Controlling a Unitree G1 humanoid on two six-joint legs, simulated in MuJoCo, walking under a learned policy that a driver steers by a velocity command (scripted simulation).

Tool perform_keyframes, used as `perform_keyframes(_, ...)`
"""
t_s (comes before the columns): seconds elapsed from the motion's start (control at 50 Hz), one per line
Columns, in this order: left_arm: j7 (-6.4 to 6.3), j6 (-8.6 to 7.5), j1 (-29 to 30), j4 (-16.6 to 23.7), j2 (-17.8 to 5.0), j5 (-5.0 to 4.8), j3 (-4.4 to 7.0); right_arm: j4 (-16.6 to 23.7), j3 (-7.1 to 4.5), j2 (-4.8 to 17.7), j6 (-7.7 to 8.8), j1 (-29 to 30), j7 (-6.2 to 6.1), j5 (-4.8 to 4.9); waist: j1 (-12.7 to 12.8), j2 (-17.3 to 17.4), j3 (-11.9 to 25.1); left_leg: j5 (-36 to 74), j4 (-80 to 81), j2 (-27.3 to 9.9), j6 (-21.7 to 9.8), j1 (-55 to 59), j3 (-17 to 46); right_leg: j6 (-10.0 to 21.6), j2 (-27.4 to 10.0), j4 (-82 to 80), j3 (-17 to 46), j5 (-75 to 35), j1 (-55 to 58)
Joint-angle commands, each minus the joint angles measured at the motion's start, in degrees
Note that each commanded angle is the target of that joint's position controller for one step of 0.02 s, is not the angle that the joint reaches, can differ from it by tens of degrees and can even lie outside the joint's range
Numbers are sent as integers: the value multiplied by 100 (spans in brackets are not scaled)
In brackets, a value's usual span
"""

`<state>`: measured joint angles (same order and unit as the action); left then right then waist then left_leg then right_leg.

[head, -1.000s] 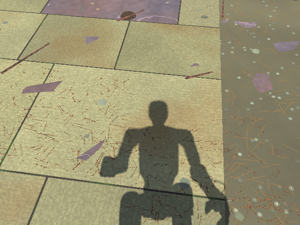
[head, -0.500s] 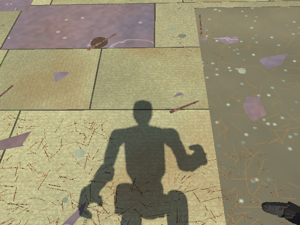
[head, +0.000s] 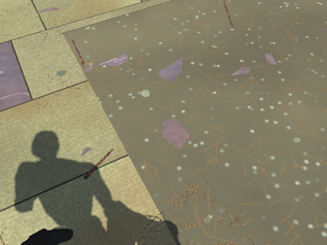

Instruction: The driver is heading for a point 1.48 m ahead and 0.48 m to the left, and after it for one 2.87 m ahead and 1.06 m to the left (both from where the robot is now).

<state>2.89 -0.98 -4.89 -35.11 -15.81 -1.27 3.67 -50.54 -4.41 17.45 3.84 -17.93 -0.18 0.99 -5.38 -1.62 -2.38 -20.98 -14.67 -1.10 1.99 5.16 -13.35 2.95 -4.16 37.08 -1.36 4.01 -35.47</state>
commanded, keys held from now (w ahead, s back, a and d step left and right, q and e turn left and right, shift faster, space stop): w+e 0.14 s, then w+q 0.86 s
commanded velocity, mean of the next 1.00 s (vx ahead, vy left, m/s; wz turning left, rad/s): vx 0.50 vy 0.00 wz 0.15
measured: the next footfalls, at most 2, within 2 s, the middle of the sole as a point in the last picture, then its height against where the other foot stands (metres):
right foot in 0.06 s outside the picture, level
left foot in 0.58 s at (138, 224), level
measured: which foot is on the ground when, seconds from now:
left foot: down 0.00-0.06, up 0.08-0.56, down 0.58-1.00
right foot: up 0.00-0.04, down 0.06-0.58, up 0.60-1.00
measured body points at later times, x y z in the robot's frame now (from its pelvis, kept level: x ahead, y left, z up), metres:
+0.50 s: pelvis +0.29 -0.03 +0.01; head +0.32 -0.03 +0.45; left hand +0.37 +0.26 -0.11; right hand +0.46 -0.28 -0.10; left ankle +0.50 +0.10 -0.69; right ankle +0.16 -0.11 -0.73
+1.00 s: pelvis +0.60 +0.00 +0.01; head +0.63 +0.01 +0.46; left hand +0.76 +0.29 -0.06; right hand +0.72 -0.27 -0.10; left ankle +0.50 +0.08 -0.73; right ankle +0.79 -0.11 -0.70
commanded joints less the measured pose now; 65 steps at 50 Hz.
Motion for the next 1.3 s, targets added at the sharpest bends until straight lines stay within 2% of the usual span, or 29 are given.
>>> perform_keyframes(0.02, 31, -40, -258, 443, -688, 24, 266, 332, -304, 1271, -59, 214, -72, 90, 628, 749, 313, 5938, -1103, -1477, -781, 30, 239, 362, 546, -154, -501, 715, 945)
perform_keyframes(0.04, -16, -21, -1157, 207, -947, 9, 428, 356, -279, 1226, -90, 292, -96, 105, 1145, 639, 773, 6032, -2243, -1308, -622, -392, 74, 575, 780, -526, -547, 361, 2226)
perform_keyframes(0.06, -137, 43, -2133, -36, -1375, -9, 615, 439, -175, 975, -62, 203, -110, -33, 1548, 110, 1318, 4382, -3959, -1094, -375, -1800, 76, 887, 300, -599, 396, 295, 4063)
perform_keyframes(0.08, -172, -10, -1858, 22, -2009, -62, 658, 800, 103, 131, 89, -306, -18, -261, 754, -1434, 1763, -1113, -5945, 95, -56, -4391, 549, 1922, -1185, -1100, 3686, 1153, 5793)
perform_keyframes(0.1, -141, -102, -2090, 189, -1544, -22, 516, 851, 47, 604, 310, 253, 71, -54, 1234, -798, 2467, -1340, -6559, 156, -126, -4995, 1821, 2120, -1510, -1873, 4867, 1878, 6035)
perform_keyframes(0.12, -120, -185, -1907, 96, -1244, 30, 415, 1032, -20, 845, 414, 791, 116, 150, 1284, -522, 1614, -761, -6451, -101, -231, -5427, 1829, 1818, -1342, -1986, 4034, 1451, 5493)
perform_keyframes(0.16, -142, -226, -1149, 137, -870, 53, 282, 903, 4, 759, 454, 738, 63, -37, 754, 84, 819, 49, -5447, -559, -235, -4801, 1756, 1443, -920, -2027, 2708, 239, 3851)
perform_keyframes(0.2, -173, -258, -789, 215, -625, 170, 175, 743, -26, 749, 285, 408, 91, -50, 459, -102, 675, 340, -5083, -759, -148, -4117, 1718, 1373, -761, -2285, 2121, -694, 2981)
perform_keyframes(0.28, -236, -382, -977, -79, -828, 160, 201, 769, 67, 428, 79, 670, 74, -78, 502, -74, 314, 1276, -4243, -816, 74, -4266, 1578, 1307, -660, -2709, 1208, -1237, 2475)
perform_keyframes(0.36, -278, -417, -1098, -297, -829, 183, 171, 866, 129, 300, 115, 1221, 156, -14, 770, -95, 42, 2858, -2801, -626, -29, -4143, 1472, 924, -423, -2904, 432, -760, 2547)
perform_keyframes(0.46, -277, -383, -1450, -661, -918, 137, 219, 1159, 159, 270, 135, 1817, 307, 52, 1046, -34, -251, 2850, -1916, -362, -282, -4491, 1479, 797, -830, -2810, 151, -801, 3570)
perform_keyframes(0.54, -375, -221, -1336, -717, -1073, 97, 279, 1308, 91, 405, 126, 1582, 431, -10, 784, -267, 75, 1654, -1784, 35, -634, -4132, 1079, 533, -996, -1831, -98, -3318, 4326)
perform_keyframes(0.58, -470, -117, -1175, -650, -1134, 101, 271, 1085, -147, 834, 83, 380, 373, -30, 99, -285, 859, 1578, -1621, 501, -932, -2411, 800, 240, -716, -43, -452, -4731, 4013)
perform_keyframes(0.6, -529, -144, -1299, -534, -977, 187, 185, 979, -293, 1277, 44, -494, 292, -27, -234, 260, 1509, 1976, -1661, -253, -1312, -646, 2008, 5, -505, 1659, -555, -3216, 2721)
perform_keyframes(0.62, -385, -303, -2083, -363, -205, 315, -68, 970, -375, 1693, 67, -647, 292, 52, 327, 1693, 2236, 937, -1265, -1650, -2518, 1545, 5167, -422, 784, 3753, -139, 2185, 112)
perform_keyframes(0.64, -286, -498, -1516, -393, -649, 144, -17, 987, -242, 1137, 62, -881, 274, 71, -162, 1154, 2588, 87, -494, -1702, -2471, 1972, 6037, -345, 784, 4305, 829, 2810, -646)
perform_keyframes(0.66, -221, -625, -931, -171, -884, -73, 39, 1027, -184, 946, 57, -618, 230, 16, -229, 906, 1720, 166, -357, -1556, -2170, 1416, 5219, -232, 463, 4224, 878, 2358, -1088)
perform_keyframes(0.7, -267, -717, -509, -47, -843, 113, 30, 1209, -129, 785, 37, 68, 182, -30, 160, 113, 773, 1275, -219, -1201, -1966, -257, 4266, -216, 81, 3263, 742, 1750, -734)
perform_keyframes(0.78, -305, -510, -854, -77, -698, 224, 42, 1380, -98, 717, 19, 414, 95, -59, 624, 392, 452, 2595, 106, -835, -2000, -1647, 3436, -507, -86, 2217, 578, 1565, 25)
perform_keyframes(0.88, -293, -492, 89, 104, -393, 211, -96, 1280, -179, 931, -68, 159, -44, 22, 280, 553, 292, 2176, 58, -294, -1555, -2368, 2767, -755, 258, 141, 379, -467, 679)
perform_keyframes(0.98, -204, -599, 506, 215, -657, 83, 18, 1157, -183, 874, -175, -230, -76, 63, 168, 727, 354, 1407, -535, -523, -1324, -1696, 3511, -624, 468, -816, 615, -471, 1021)
perform_keyframes(1.04, -226, -674, -278, 31, -888, 94, 182, 1242, -137, 678, -194, -73, -65, 20, 660, 873, 599, 1567, -1362, -363, -1031, -1674, 3665, -243, 376, -1209, 548, -97, 2176)
perform_keyframes(1.06, -276, -700, -1004, -24, -1147, 197, 272, 1341, -20, 356, -162, -37, -39, -31, 1010, 499, 1228, 1260, -2630, -68, -821, -2148, 3283, 113, -386, -1121, 1211, 188, 3411)
perform_keyframes(1.08, -295, -625, -1667, -192, -1665, 298, 406, 1505, 107, -22, -102, -728, -41, 60, 868, -1098, 2058, -596, -4558, 748, -403, -3972, 2389, 1029, -1712, -1435, 3537, 1274, 5383)
perform_keyframes(1.1, -248, -575, -1803, -265, -1373, 149, 366, 1488, 65, 394, -81, -797, -47, 114, 913, -1488, 1966, -1295, -5574, 403, -303, -4955, 2308, 1219, -2084, -1885, 4844, 2693, 5453)
perform_keyframes(1.12, -267, -546, -1539, -194, -975, 123, 255, 1468, -54, 805, -108, -330, -46, 106, 1047, -815, 1196, -781, -5958, 149, -261, -5219, 2340, 969, -1825, -2011, 4088, 2949, 4821)
perform_keyframes(1.16, -286, -478, -1075, -207, -697, 183, 147, 1616, -89, 767, -151, 270, -33, -7, 923, -319, 398, -50, -5726, -179, -210, -5028, 2094, 711, -1325, -2148, 2621, 1581, 3616)
perform_keyframes(1.22, -298, -515, -885, -327, -545, 184, 104, 1661, -74, 457, -234, 235, 45, 68, 684, -583, 180, 309, -5299, -444, -181, -4562, 1935, 668, -1000, -2538, 1538, 638, 2902)
perform_keyframes(1.3, -304, -550, -952, -557, -818, 181, 204, 1807, -9, 265, -280, 600, 72, 14, 691, -301, 97, 945, -4493, -545, -60, -4813, 1883, 830, -1128, -2780, 795, -268, 2996)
